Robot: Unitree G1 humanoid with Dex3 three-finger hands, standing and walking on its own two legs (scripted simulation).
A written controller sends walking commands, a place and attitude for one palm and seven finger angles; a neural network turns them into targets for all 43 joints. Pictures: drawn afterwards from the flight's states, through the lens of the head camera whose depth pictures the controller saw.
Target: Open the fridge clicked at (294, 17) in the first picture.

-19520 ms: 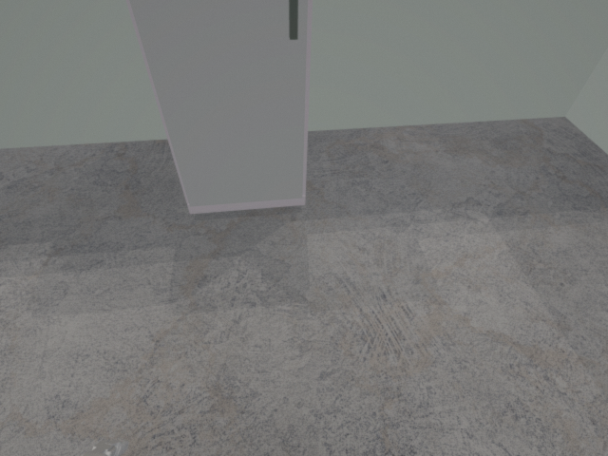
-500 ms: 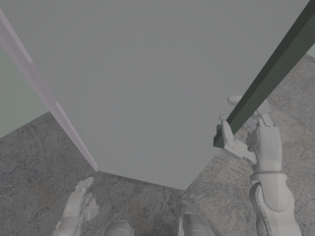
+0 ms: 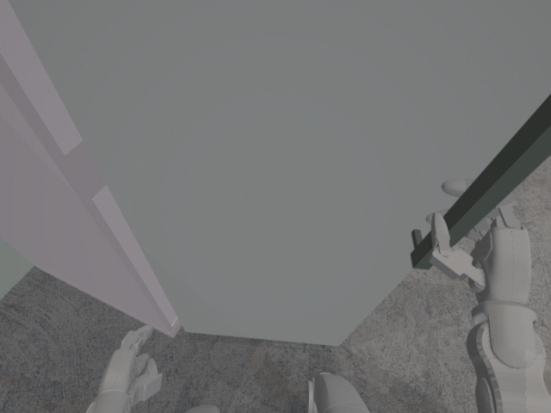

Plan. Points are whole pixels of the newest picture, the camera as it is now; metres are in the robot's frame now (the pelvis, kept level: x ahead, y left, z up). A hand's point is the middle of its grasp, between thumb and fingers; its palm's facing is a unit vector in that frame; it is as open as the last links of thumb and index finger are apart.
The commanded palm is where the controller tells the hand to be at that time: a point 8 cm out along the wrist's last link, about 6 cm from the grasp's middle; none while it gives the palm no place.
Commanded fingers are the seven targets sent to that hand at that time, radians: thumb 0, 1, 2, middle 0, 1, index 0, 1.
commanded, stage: stop walking and hold the door back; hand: right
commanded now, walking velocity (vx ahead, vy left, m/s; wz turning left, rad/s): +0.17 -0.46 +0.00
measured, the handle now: (522, 131) +0.35 -0.18 +0.27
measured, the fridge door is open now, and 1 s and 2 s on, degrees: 70 67 67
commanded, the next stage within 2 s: loosen the grip on the handle in 1.16 s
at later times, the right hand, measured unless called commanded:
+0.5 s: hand (444, 234) +0.31 -0.16 +0.15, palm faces +0.17 +0.96 -0.21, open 5.9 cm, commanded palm +0.29 -0.23 +0.14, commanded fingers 0.00 -0.90 -0.90 0.45 1.40 0.45 1.40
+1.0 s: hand (442, 223) +0.32 -0.17 +0.15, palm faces +0.13 +0.98 -0.13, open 5.8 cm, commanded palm +0.29 -0.23 +0.14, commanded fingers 0.00 -0.90 -0.90 0.45 1.40 0.45 1.40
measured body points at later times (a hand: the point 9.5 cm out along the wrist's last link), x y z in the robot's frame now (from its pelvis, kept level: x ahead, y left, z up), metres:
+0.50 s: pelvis -0.10 +0.01 +0.01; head -0.08 +0.02 +0.46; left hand +0.05 +0.25 -0.10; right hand +0.30 -0.22 +0.16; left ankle -0.04 +0.12 -0.69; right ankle -0.13 -0.10 -0.73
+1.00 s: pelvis -0.11 +0.00 +0.00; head -0.09 -0.01 +0.45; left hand +0.00 +0.29 -0.09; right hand +0.31 -0.22 +0.16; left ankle -0.05 +0.13 -0.73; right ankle -0.07 -0.12 -0.73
